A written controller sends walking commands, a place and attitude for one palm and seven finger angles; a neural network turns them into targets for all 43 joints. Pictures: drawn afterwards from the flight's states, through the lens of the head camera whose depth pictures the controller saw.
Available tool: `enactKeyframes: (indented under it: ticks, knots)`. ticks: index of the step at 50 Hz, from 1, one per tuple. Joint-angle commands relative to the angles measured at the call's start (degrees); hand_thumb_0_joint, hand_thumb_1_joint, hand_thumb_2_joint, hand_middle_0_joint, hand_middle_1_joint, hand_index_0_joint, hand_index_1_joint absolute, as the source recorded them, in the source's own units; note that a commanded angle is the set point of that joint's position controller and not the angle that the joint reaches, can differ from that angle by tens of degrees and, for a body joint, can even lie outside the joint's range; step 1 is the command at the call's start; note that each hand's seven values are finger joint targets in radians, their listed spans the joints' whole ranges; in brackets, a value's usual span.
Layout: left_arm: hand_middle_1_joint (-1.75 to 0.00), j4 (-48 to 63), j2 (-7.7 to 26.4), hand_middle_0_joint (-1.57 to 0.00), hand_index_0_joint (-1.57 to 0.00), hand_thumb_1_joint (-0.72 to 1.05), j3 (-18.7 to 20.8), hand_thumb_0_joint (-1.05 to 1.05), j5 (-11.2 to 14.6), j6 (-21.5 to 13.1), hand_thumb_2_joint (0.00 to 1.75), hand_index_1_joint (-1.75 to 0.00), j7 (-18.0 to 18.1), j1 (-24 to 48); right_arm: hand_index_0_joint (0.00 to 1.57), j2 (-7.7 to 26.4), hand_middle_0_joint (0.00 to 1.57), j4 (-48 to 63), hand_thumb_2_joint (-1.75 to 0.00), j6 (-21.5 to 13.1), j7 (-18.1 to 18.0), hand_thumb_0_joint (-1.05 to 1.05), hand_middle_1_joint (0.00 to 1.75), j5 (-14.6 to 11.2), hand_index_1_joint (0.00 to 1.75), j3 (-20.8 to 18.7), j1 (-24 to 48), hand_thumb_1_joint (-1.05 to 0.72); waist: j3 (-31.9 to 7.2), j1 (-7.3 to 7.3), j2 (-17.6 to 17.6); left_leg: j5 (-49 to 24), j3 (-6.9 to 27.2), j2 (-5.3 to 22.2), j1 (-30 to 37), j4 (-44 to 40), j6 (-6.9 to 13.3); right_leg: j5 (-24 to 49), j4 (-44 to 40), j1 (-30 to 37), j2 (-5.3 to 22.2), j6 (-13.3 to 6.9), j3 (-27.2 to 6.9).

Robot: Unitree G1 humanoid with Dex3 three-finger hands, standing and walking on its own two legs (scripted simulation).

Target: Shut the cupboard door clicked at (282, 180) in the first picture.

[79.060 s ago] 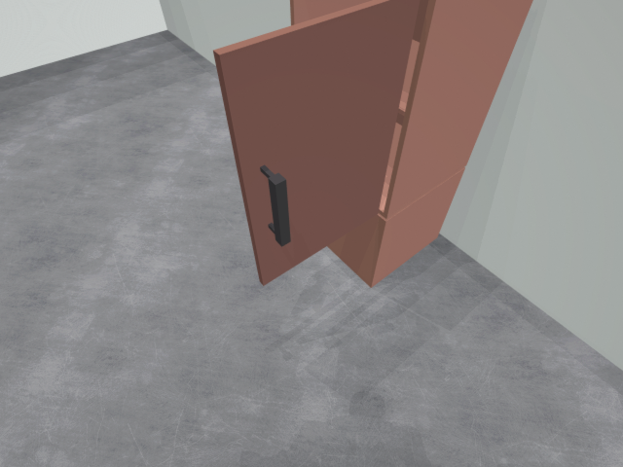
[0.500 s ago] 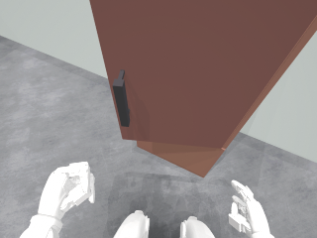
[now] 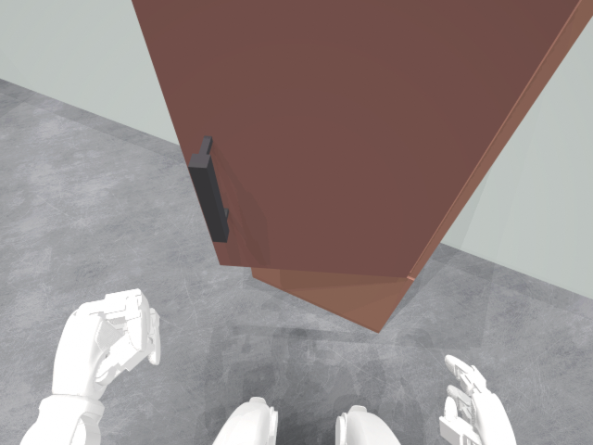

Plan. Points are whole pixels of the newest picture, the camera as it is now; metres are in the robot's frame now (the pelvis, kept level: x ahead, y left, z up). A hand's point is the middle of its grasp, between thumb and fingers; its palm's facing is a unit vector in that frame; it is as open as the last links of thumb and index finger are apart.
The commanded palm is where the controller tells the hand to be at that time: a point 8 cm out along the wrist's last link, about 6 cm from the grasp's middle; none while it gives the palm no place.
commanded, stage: bring the fist close to the handle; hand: left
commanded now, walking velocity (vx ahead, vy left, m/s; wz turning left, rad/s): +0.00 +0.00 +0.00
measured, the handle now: (214, 193) +0.45 +0.16 +0.05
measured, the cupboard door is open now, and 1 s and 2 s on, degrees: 21 21 19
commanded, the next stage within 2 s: push the door shut along its arc in 1.50 s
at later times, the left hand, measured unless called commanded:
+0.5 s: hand (191, 308) +0.27 +0.15 +0.05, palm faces -0.06 -1.00 +0.00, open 3.1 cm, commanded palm +0.26 +0.21 +0.05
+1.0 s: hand (225, 266) +0.33 +0.12 +0.05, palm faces -0.05 -1.00 -0.02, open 3.1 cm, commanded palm +0.32 +0.17 +0.05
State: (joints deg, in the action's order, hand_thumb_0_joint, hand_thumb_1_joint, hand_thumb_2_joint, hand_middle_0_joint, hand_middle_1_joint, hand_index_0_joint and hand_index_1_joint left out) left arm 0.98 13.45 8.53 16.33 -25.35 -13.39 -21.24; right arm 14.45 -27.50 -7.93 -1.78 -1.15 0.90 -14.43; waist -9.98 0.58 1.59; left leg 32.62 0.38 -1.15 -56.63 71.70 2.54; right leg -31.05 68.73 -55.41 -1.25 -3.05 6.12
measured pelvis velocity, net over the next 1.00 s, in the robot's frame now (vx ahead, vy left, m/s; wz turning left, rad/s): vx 0.00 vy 0.00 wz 0.00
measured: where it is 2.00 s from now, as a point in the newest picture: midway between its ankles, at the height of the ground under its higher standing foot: outside the picture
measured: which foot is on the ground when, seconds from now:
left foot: down 0.00-1.00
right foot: down 0.00-1.00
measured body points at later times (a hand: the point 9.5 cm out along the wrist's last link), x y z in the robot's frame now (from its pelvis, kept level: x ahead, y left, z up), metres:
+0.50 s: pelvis +0.00 +0.00 +0.00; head +0.08 +0.00 +0.45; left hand +0.27 +0.21 +0.05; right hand +0.17 -0.24 -0.08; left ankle +0.02 +0.09 -0.63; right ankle +0.02 -0.09 -0.63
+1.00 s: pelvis +0.00 +0.00 +0.01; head +0.08 +0.01 +0.45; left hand +0.33 +0.18 +0.05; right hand +0.16 -0.23 -0.09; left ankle +0.02 +0.09 -0.63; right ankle +0.02 -0.09 -0.63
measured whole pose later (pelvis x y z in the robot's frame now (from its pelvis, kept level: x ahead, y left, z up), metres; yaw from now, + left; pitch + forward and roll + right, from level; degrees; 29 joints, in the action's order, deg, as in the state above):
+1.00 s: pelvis +0.00 +0.00 +0.01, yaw +0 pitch +18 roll -2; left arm -19.0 8.8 0.3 7.7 -22.2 -2.5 5.8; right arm 13.7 -30.5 -3.1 0.2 -0.4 1.3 -13.3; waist -9.0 -1.1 1.6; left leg 31.2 -0.8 -1.6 -55.8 69.1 2.9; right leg -29.9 67.1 -55.3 -0.8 -2.6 4.8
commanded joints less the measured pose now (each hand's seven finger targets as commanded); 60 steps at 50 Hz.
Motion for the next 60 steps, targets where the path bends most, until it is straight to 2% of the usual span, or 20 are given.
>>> enactKeyframes:
  ticks: [1,5,7,10,13,15,18,22,24,27,30,33,37,42,48,52,54,56,57,60]
  knots:
    - [-1.50,8.70,6.09,-1.30,-1.30,0.90,1.20,0.00,0.48,-0.24,0.90,-1.50,-2.34,0.58,0.20,7.60,0.20,9.52,-0.90,-2.68,-0.95,0.00,0.30,-0.65,0.30,-3.51,1.76,-0.90,-11.39,-0.97,-1.38,-12.82,2.52,0.17,4.65,-10.54,-1.03,9.36,-12.11,13.01,0.36,1.29,-7.33]
    - [-1.50,14.14,8.70,-1.30,-1.30,0.90,4.35,0.00,1.19,-1.67,0.90,-1.50,-1.43,2.74,0.20,6.85,0.20,9.79,-0.90,-2.74,-1.47,0.00,0.30,-0.42,0.30,-3.32,2.06,-0.90,-13.91,0.01,0.06,-15.25,2.43,0.40,5.94,-10.09,-1.01,12.19,-11.33,14.91,0.32,1.09,-7.70]
    - [-1.50,15.10,9.87,-1.30,-1.30,0.90,5.50,0.00,1.09,-3.13,0.90,-1.50,0.35,7.35,0.20,6.72,0.20,8.90,-0.90,-2.88,-1.63,0.00,0.30,0.07,0.30,-3.00,1.95,-0.90,-13.25,-0.60,1.04,-15.16,2.59,0.43,5.35,-9.11,-1.00,12.20,-10.52,13.52,0.06,0.95,-7.63]
    - [-1.50,10.44,6.55,-1.30,-1.30,0.90,3.16,0.00,0.28,-4.25,0.90,-1.50,1.61,8.40,0.20,6.60,0.20,7.77,-0.90,-3.16,-1.17,0.00,0.30,0.30,0.30,-2.80,2.14,-0.90,-11.19,-1.28,1.44,-13.12,2.77,0.50,4.53,-8.67,-1.23,9.45,-9.90,9.91,-0.07,0.95,-6.91]
    - [-1.50,6.20,4.25,-1.30,-1.30,0.90,-0.39,0.00,-0.54,-2.47,0.90,-1.50,0.68,10.10,0.20,7.26,0.20,7.57,-0.90,-2.94,-0.82,0.00,0.30,0.05,0.30,-2.85,1.84,-0.90,-11.14,-2.04,0.44,-12.06,2.86,0.41,4.03,-8.88,-0.98,8.48,-10.32,9.51,0.09,1.08,-6.76]
    - [-1.50,4.45,4.80,-1.30,-1.30,0.90,-0.92,0.00,-0.72,-0.25,0.90,-1.50,-0.36,10.93,0.20,7.65,0.20,7.83,-0.90,-2.53,-0.86,0.00,0.30,-0.36,0.30,-2.95,1.35,-0.90,-12.06,-2.06,-1.25,-11.72,2.65,0.42,3.70,-9.17,-0.78,8.16,-11.64,11.34,0.39,1.37,-7.77]
    - [-1.50,6.78,6.51,-1.30,-1.30,0.90,-0.06,0.00,-1.02,1.73,0.90,-1.50,-0.39,14.72,0.20,7.59,0.20,8.44,-0.90,-2.09,-1.11,0.00,0.30,-0.58,0.30,-3.01,1.42,-0.90,-15.61,-1.19,-0.24,-13.91,2.43,0.32,5.08,-9.79,-0.54,11.04,-11.67,14.60,0.65,1.35,-8.23]
    - [-1.50,9.33,8.35,-1.30,-1.30,0.90,3.36,0.00,-0.61,0.81,0.90,-1.50,2.71,16.82,0.20,6.91,0.20,7.97,-0.90,-1.67,-1.07,0.00,0.30,-0.16,0.30,-2.86,1.28,-0.90,-18.55,-0.28,-0.59,-18.10,2.43,0.43,7.15,-10.13,-0.70,17.58,-10.33,17.29,0.33,1.41,-7.43]
    - [-1.50,6.91,6.73,-1.30,-1.30,0.90,3.07,0.00,-0.98,-0.26,0.90,-1.50,4.32,16.47,0.20,6.37,0.20,7.38,-0.90,-1.39,-0.66,0.00,0.30,0.04,0.30,-2.65,1.54,-0.90,-16.21,-0.19,-0.26,-17.59,2.24,0.42,6.78,-10.71,-1.07,17.16,-10.16,16.13,0.39,1.37,-6.90]
    - [-1.50,1.81,4.07,-1.30,-1.30,0.90,-0.10,0.00,-2.40,-0.62,0.90,-1.50,5.19,18.56,0.20,6.87,0.20,6.49,-0.90,-0.92,-0.10,0.00,0.30,0.26,0.30,-2.66,1.43,-0.90,-12.56,-1.61,-0.54,-15.96,2.47,0.45,5.78,-10.83,-0.90,15.04,-10.32,13.01,0.26,1.20,-6.25]
    - [-1.50,-1.04,2.77,-1.30,-1.30,0.90,-2.47,0.00,-3.65,-0.23,0.90,-1.50,4.37,20.04,0.20,7.38,0.20,6.24,-0.90,-0.39,0.25,0.00,0.30,0.11,0.30,-3.08,1.00,-0.90,-12.56,-2.03,-1.06,-15.08,2.70,0.60,7.09,-11.77,-1.04,14.02,-10.61,11.77,0.38,1.15,-5.68]
    - [-1.50,1.45,0.36,-1.30,-1.30,0.90,-6.26,0.00,-3.93,0.07,0.90,-1.50,3.80,23.66,0.20,7.38,0.20,6.67,-0.90,-0.25,0.23,0.00,0.30,-0.06,0.30,-3.35,0.76,-0.90,-15.55,-2.45,0.35,-17.55,3.12,0.67,10.82,-12.46,-0.91,16.59,-10.59,12.29,0.41,1.08,-5.14]
    - [-1.50,3.63,3.26,-1.30,-1.30,0.90,-3.69,0.00,-4.57,-1.35,0.90,-1.50,6.56,29.44,0.20,7.38,0.20,5.68,-0.90,-0.02,-0.06,0.00,0.30,0.33,0.30,-3.32,0.78,-0.90,-17.77,-2.14,0.80,-19.15,3.83,0.82,12.54,-12.65,-1.25,17.17,-9.62,12.04,0.24,0.77,-4.64]
    - [-1.50,-3.25,0.99,-1.30,-1.30,0.90,-4.35,0.00,-6.84,-2.35,0.90,-1.50,10.88,32.09,0.20,6.97,0.20,4.23,-0.90,0.91,0.82,0.00,0.30,0.92,0.30,-3.15,0.85,-0.90,-15.53,-2.21,-0.10,-17.66,3.96,0.81,12.16,-12.99,-1.59,15.10,-9.39,9.53,0.19,0.73,-4.01]
    - [-1.50,-9.53,-1.12,-1.30,-1.30,0.90,-7.52,0.00,-8.73,-0.27,0.90,-1.50,11.04,40.33,0.20,7.29,0.20,3.88,-0.90,2.74,1.30,0.00,0.30,0.62,0.30,-3.22,0.63,-0.90,-15.64,-3.37,-0.17,-15.49,3.64,0.93,12.88,-13.75,-1.53,13.95,-10.76,9.26,0.45,0.87,-4.42]
    - [-1.50,-8.61,-0.35,-1.30,-1.30,0.90,-6.14,0.00,-7.70,-1.24,0.90,-1.50,11.82,44.55,0.20,7.33,0.20,3.61,-0.90,2.96,1.04,0.00,0.30,0.68,0.30,-3.35,-0.13,-0.90,-19.64,-3.21,-1.32,-18.76,3.62,0.87,14.50,-13.44,-1.45,17.46,-10.73,12.31,0.35,0.90,-4.64]
    - [-1.50,-10.48,-1.11,-1.30,-1.30,0.90,-6.34,0.00,-7.66,-2.18,0.90,-1.50,12.28,47.01,0.20,6.87,0.20,2.81,-0.90,3.03,1.19,0.00,0.30,0.76,0.30,-3.14,0.20,-0.90,-18.60,-3.50,-1.83,-17.55,3.35,0.84,13.51,-13.36,-1.45,16.75,-10.89,11.95,0.47,1.12,-4.85]
    - [-1.50,-13.48,-0.43,-1.30,-1.30,0.90,-5.24,0.00,-8.18,-3.09,0.90,-1.50,12.97,48.12,0.20,6.85,0.20,2.11,-0.90,3.29,1.25,0.00,0.30,0.91,0.30,-3.19,0.31,-0.90,-17.27,-3.46,-2.03,-16.52,2.92,0.73,12.22,-13.18,-1.37,16.02,-11.06,11.64,0.53,1.11,-5.18]
    - [-1.50,-13.95,1.06,-1.30,-1.30,0.90,-3.54,0.00,-8.42,-3.45,0.90,-1.50,13.35,46.36,0.20,7.08,0.20,2.18,-0.90,3.39,1.30,0.00,0.30,1.04,0.30,-3.38,-0.20,-0.90,-18.59,-2.51,-1.71,-17.92,3.05,0.68,12.49,-13.32,-1.41,17.19,-10.58,12.55,0.39,0.90,-5.10]
    - [-1.50,-16.59,-1.33,-1.30,-1.30,0.90,-5.43,0.00,-9.01,-3.22,0.90,-1.50,13.05,43.27,0.20,6.81,0.20,2.40,-0.90,4.25,2.04,0.00,0.30,1.08,0.30,-3.45,-0.26,-0.90,-18.86,-2.23,-0.85,-19.72,2.20,0.70,13.24,-13.71,-1.57,19.59,-10.65,13.16,0.58,1.00,-5.07]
